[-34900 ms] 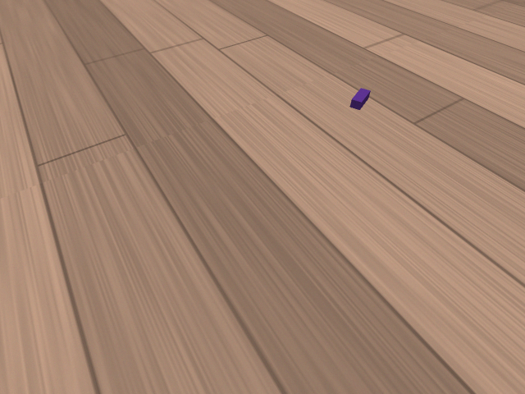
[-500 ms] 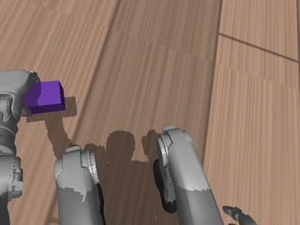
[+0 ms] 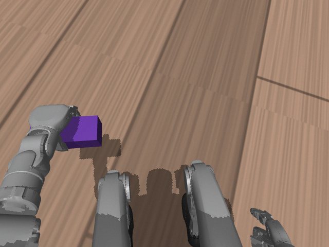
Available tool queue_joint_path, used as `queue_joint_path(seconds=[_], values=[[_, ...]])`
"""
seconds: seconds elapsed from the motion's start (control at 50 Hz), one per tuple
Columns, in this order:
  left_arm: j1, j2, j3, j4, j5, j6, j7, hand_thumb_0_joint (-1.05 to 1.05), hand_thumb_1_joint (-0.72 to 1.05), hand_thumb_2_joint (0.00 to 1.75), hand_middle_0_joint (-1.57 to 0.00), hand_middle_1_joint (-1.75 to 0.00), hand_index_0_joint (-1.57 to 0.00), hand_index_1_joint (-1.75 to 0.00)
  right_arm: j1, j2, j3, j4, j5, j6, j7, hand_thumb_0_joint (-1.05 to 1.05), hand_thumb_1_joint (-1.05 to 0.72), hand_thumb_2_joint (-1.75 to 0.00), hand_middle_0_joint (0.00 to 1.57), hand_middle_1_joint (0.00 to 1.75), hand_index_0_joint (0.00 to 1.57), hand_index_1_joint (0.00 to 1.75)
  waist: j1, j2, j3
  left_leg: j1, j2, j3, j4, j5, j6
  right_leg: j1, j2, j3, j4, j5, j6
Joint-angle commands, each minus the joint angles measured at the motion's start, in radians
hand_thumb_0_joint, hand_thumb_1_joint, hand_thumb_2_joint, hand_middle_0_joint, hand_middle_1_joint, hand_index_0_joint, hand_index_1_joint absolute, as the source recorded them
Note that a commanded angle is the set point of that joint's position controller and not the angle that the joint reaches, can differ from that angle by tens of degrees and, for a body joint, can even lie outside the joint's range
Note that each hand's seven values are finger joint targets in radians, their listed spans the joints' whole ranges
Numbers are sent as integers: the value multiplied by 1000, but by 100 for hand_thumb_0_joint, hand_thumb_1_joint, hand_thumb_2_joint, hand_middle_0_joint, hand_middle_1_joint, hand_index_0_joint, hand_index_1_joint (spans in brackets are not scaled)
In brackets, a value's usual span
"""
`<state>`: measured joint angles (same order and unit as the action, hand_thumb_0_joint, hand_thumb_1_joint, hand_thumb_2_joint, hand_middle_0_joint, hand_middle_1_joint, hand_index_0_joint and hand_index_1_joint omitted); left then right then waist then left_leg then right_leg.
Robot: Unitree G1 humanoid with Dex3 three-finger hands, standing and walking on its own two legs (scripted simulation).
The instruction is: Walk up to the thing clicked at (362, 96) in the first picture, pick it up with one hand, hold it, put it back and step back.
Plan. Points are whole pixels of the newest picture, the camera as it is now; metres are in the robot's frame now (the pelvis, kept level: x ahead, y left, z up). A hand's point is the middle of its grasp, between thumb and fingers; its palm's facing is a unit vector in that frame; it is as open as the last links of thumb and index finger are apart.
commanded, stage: lift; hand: left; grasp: from above
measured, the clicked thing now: (68, 133) +0.43 +0.24 -0.14
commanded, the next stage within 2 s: hold in 0.94 s
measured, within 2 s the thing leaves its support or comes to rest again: neither
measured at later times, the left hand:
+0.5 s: hand (21, 130) +0.36 +0.23 +0.09, palm faces -0.48 -0.05 -0.88, open 9.8 cm
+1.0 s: hand out of the picture +0.36 +0.23 +0.17, palm faces -0.48 -0.05 -0.88, open 9.8 cm
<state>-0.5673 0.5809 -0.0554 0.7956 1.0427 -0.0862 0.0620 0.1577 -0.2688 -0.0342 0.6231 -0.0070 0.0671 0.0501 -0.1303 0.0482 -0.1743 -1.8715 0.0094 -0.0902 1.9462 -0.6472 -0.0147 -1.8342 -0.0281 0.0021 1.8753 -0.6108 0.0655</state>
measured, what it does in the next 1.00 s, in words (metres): rises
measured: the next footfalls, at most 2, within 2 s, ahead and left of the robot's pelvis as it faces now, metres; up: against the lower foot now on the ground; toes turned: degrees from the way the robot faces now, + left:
none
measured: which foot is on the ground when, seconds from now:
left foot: down 0.00-1.00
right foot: down 0.00-1.00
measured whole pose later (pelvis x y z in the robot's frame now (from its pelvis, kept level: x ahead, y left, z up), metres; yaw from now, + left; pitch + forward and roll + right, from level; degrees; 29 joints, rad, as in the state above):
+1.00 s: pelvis +0.06 +0.00 +0.25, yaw +1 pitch +10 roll -1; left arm -0.32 0.40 -0.19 0.85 1.02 -0.03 0.12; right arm 0.25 -0.24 -0.05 0.72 0.04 0.04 -0.04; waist -0.05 0.03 -0.08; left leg -0.65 0.04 0.01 0.87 -0.39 -0.01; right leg -0.66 -0.03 0.03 0.83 -0.34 0.05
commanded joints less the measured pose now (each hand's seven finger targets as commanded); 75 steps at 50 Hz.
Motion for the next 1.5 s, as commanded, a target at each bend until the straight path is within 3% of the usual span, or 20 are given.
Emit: queue_joint_path(seconds=[0.0,0.02,0.04,0.06,0.1,0.12,0.2,0.24,0.26,0.36,0.48,0.58,0.62,0.66,0.86,1.02,1.08,1.12,1.38,1.48], values=[[-327,288,113,-303,-18,6,45,0,76,80,-108,-67,-109,-66,133,-185,-71,-63,8,-13,-42,0,-91,-90,20,30,20,30,3,163,-648,597,-18,56,-381,121,39,439,32,-63,-320,146,-81],[-315,286,118,-320,-23,8,48,0,76,80,-109,-67,-110,-66,126,-183,-71,-66,9,-13,-46,0,-90,-90,20,30,20,30,10,170,-649,623,-17,51,-412,114,36,460,29,-61,-336,142,-80],[-248,237,100,-277,-31,16,48,0,78,78,-110,-65,-111,-64,115,-178,-66,-63,11,-13,-49,0,-90,-90,20,30,20,30,12,145,-612,654,-11,33,-449,108,32,464,30,-68,-348,141,-78],[-274,210,79,-340,-41,17,48,0,80,78,-111,-65,-112,-64,103,-172,-68,-67,15,-13,-55,0,-90,-90,20,30,20,30,11,157,-623,691,-8,36,-479,101,31,490,33,-67,-378,138,-79],[-200,218,87,-273,-33,34,48,0,77,79,-110,-65,-110,-64,97,-171,-60,-54,23,-13,-66,0,-90,-90,20,30,20,30,15,138,-534,712,-6,29,-534,84,28,519,33,-65,-426,120,-76],[-226,231,91,-341,-34,35,52,0,76,79,-110,-63,-110,-63,92,-168,-62,-60,25,-13,-70,0,-90,-90,20,30,20,30,30,139,-562,749,-7,41,-554,85,30,566,35,-59,-460,119,-77],[-171,178,58,-345,-53,50,46,0,77,82,-113,-60,-112,-61,80,-147,-55,-46,34,-20,-89,0,-90,-90,20,30,20,30,28,89,-512,822,-9,58,-625,119,33,686,40,-40,-572,138,-74],[-107,138,37,-274,-48,51,40,0,75,79,-111,-58,-110,-59,84,-141,-53,-26,37,-28,-99,0,-90,-90,20,30,20,30,23,55,-419,838,-5,51,-671,128,30,712,41,-36,-614,142,-74],[-140,163,51,-307,-51,43,41,0,75,78,-111,-58,-110,-59,81,-145,-54,-26,39,-33,-103,0,-90,-90,20,30,20,30,36,71,-430,874,-2,43,-701,133,27,733,41,-35,-628,145,-75],[-120,95,3,-259,-49,29,61,0,74,75,-111,-57,-110,-58,80,-126,-50,-16,40,-57,-112,0,-90,-90,20,30,20,30,37,20,-344,943,-7,59,-800,125,33,863,44,-17,-769,131,-73],[-116,93,2,-215,-21,23,101,0,75,76,-111,-58,-110,-59,83,-122,-50,1,37,-78,-114,0,-90,-90,20,30,20,30,58,33,-306,1063,-12,68,-921,156,27,981,50,-9,-888,156,-71],[-140,52,-27,-196,-9,40,132,0,74,80,-111,-59,-110,-61,112,-126,-54,29,33,-84,-112,0,-90,-90,20,30,20,30,56,44,-319,1209,-11,78,-990,309,18,1079,51,-16,-956,298,-70],[-151,83,-5,-178,-8,51,144,0,74,81,-112,-59,-110,-60,111,-130,-55,33,30,-81,-111,0,-90,-90,20,30,20,30,63,47,-309,1250,-10,80,-1023,343,16,1111,51,-20,-988,326,-68],[-137,49,-28,-168,-13,60,146,0,76,83,-113,-60,-111,-61,105,-125,-51,27,33,-78,-106,0,-90,-90,20,30,20,30,66,17,-284,1268,-14,79,-1056,360,18,1156,50,-20,-1021,343,-66],[-108,32,-44,-150,-20,58,115,0,73,80,-112,-55,-110,-57,89,-122,-55,-3,36,-63,-98,0,-90,-90,20,30,20,30,79,24,-205,1389,-16,87,-1201,371,12,1269,49,-16,-1156,347,-65],[-91,44,-38,-176,-18,44,101,0,71,78,-108,-57,-108,-58,90,-126,-63,-4,42,-60,-100,0,-90,-90,20,30,20,30,91,13,-223,1492,-15,93,-1253,498,7,1344,51,-16,-1203,448,-69],[-122,28,-51,-190,-20,39,94,0,70,77,-107,-58,-107,-58,82,-127,-64,-3,41,-58,-100,0,-90,-90,20,30,20,30,76,5,-194,1506,-16,94,-1270,491,9,1355,52,-15,-1229,447,-65],[-98,52,-34,-185,-16,36,91,0,69,75,-107,-55,-107,-56,78,-129,-64,-6,42,-56,-100,0,-90,-90,20,30,20,30,89,1,-177,1505,-20,100,-1287,472,10,1371,48,-13,-1248,429,-65],[-67,40,-43,-229,-18,31,35,0,68,72,-105,-52,-105,-53,55,-131,-67,-20,46,-47,-101,0,-90,-90,20,30,20,30,96,-5,-172,1588,-19,108,-1335,594,7,1445,52,-11,-1284,530,-67],[-75,46,-38,-254,-24,29,26,0,67,74,-105,-54,-105,-54,30,-128,-64,-39,46,-45,-102,0,-90,-90,20,30,20,30,101,2,-147,1590,-26,114,-1359,543,11,1463,48,-5,-1317,490,-63]])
